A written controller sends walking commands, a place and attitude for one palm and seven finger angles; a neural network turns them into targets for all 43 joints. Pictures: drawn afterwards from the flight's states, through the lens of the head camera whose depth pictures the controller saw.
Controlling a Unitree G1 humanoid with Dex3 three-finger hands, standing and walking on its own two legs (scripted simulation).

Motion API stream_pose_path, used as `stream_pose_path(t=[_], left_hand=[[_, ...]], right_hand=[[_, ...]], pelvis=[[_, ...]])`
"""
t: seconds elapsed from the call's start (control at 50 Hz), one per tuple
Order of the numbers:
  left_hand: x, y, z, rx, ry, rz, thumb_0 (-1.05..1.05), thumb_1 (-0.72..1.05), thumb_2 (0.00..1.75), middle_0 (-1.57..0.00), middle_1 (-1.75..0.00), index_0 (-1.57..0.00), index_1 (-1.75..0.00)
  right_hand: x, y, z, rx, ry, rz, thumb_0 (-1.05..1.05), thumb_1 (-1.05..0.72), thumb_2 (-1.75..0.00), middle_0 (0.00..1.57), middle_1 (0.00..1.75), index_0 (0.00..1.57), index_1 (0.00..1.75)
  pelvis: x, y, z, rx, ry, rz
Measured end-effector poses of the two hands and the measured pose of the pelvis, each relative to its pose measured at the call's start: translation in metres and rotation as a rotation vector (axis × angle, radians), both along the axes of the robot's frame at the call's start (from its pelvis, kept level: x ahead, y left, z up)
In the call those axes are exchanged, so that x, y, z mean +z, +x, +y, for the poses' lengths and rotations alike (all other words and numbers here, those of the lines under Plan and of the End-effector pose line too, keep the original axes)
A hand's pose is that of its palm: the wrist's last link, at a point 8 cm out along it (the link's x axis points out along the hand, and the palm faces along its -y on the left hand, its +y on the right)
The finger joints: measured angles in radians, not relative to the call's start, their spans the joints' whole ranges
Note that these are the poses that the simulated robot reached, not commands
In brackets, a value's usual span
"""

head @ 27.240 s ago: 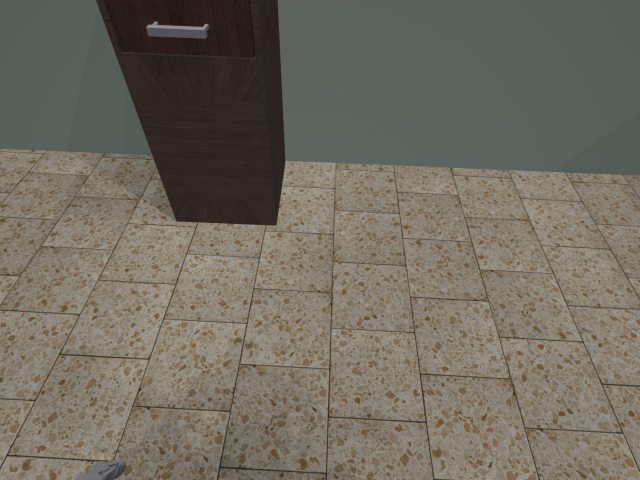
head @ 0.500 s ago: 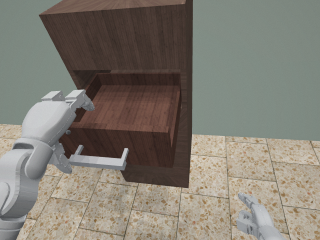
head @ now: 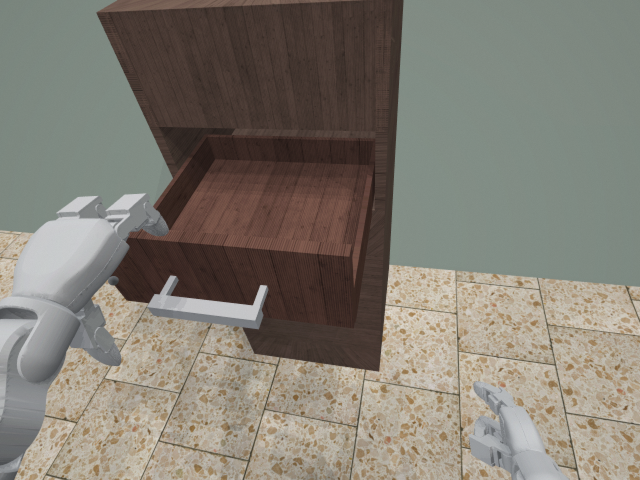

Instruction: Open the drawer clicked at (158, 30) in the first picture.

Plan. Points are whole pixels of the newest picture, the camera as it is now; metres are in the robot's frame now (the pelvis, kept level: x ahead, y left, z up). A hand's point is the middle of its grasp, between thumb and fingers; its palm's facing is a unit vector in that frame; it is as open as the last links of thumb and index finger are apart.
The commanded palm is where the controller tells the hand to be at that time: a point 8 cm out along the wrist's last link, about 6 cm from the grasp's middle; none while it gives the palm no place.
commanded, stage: draw the hand back to the body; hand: left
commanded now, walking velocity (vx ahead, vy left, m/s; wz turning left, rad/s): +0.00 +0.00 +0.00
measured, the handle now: (210, 299) +0.32 +0.21 +0.04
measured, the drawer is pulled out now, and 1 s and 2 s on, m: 0.27 0.27 0.27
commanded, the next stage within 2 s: step back with the hand held close in 1.16 s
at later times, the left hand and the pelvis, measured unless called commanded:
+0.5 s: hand (110, 257) +0.24 +0.22 +0.23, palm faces +0.39 -0.88 -0.29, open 12.6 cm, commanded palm +0.19 +0.27 +0.23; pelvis +0.02 +0.01 +0.01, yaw -2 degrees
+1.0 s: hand (93, 288) +0.21 +0.23 +0.22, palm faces +0.43 -0.82 -0.38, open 8.3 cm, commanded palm +0.16 +0.27 +0.23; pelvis +0.02 +0.00 +0.01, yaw -1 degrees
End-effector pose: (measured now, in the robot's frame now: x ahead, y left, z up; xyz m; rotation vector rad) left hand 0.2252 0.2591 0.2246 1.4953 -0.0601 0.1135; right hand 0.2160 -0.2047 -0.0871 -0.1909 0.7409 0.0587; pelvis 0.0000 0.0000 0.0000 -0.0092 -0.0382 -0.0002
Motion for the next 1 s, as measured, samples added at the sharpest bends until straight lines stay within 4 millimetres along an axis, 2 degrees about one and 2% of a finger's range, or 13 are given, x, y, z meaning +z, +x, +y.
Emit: stream_pose_path(t=[0.18, 0.24, 0.28, 0.34, 0.4, 0.54, 0.68, 1.0], left_hand=[[-0.007, -0.013, 0.006, -0.01, -0.002, 0.007, 0.0, -0.49, 0.3, -0.32, -1.2, -0.32, -1.2], [-0.003, -0.018, 0.008, -0.094, -0.499, -0.145, -0.01, -0.48, 0.31, -0.32, -1.19, -0.33, -1.19], [-0.001, -0.022, 0.009, -0.127, -0.738, -0.273, -0.01, -0.46, 0.32, -0.32, -1.18, -0.33, -1.18], [0.003, -0.024, 0.011, -0.155, -0.937, -0.436, -0.01, -0.41, 0.34, -0.31, -1.14, -0.32, -1.14], [0.005, -0.024, 0.011, -0.17, -1.028, -0.518, -0.01, -0.34, 0.37, -0.3, -1.1, -0.31, -1.09], [0.007, -0.022, 0.008, -0.181, -1.024, -0.491, -0.01, -0.13, 0.46, -0.28, -0.96, -0.29, -0.96], [0.006, -0.029, 0.01, -0.139, -0.979, -0.443, -0.01, 0.11, 0.56, -0.26, -0.81, -0.27, -0.8], [0.004, -0.055, 0.008, -0.048, -0.964, -0.455, 0.0, 0.66, 0.8, -0.22, -0.45, -0.23, -0.45]], right_hand=[[0.001, 0.0, 0.007, 0.007, -0.017, 0.002, 0.01, -0.9, -0.9, 0.2, 0.3, 0.2, 0.3], [0.007, -0.002, 0.011, -0.017, -0.011, -0.052, 0.01, -0.9, -0.9, 0.2, 0.3, 0.2, 0.3], [0.012, -0.007, 0.013, -0.034, -0.015, -0.081, 0.01, -0.9, -0.9, 0.2, 0.3, 0.2, 0.3], [0.017, -0.016, 0.013, -0.048, -0.033, -0.096, 0.01, -0.9, -0.9, 0.2, 0.3, 0.2, 0.3], [0.017, -0.024, 0.009, -0.058, -0.047, -0.086, 0.01, -0.9, -0.9, 0.2, 0.3, 0.2, 0.3], [0.014, -0.032, -0.007, -0.097, -0.068, -0.052, 0.01, -0.9, -0.9, 0.2, 0.3, 0.2, 0.3], [0.013, -0.027, -0.019, -0.126, -0.071, -0.053, 0.01, -0.9, -0.9, 0.2, 0.3, 0.2, 0.3], [0.019, -0.007, -0.013, -0.091, -0.036, -0.116, 0.01, -0.9, -0.9, 0.2, 0.3, 0.2, 0.3]], pelvis=[[0.0, 0.0, 0.006, 0.002, -0.005, 0.0], [0.002, 0.001, 0.008, -0.004, -0.01, -0.023], [0.003, 0.003, 0.008, -0.013, -0.01, -0.032], [0.005, 0.009, 0.006, -0.021, -0.009, -0.041], [0.006, 0.014, 0.006, -0.026, -0.007, -0.047], [0.007, 0.022, 0.006, -0.036, -0.007, -0.041], [0.007, 0.027, 0.005, -0.038, -0.007, -0.032], [0.007, 0.024, -0.005, -0.024, -0.007, -0.041]])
